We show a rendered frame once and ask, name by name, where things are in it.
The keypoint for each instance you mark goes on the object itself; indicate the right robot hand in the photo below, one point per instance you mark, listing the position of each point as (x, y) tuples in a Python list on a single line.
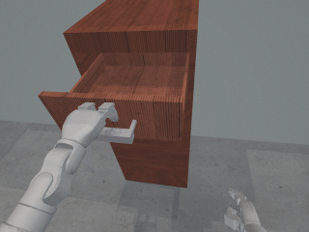
[(238, 217)]

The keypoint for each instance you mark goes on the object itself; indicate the cabinet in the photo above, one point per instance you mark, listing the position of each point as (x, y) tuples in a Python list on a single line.
[(143, 26)]

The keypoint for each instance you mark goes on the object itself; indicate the left robot hand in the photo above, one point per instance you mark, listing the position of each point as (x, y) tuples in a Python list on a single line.
[(84, 124)]

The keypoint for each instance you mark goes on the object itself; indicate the left robot forearm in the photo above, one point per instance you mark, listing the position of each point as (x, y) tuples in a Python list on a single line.
[(47, 190)]

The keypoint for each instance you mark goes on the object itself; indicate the drawer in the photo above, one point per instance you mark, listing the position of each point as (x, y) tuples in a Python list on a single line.
[(149, 87)]

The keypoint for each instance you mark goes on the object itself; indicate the handle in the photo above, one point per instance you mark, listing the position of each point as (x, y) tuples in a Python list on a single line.
[(117, 135)]

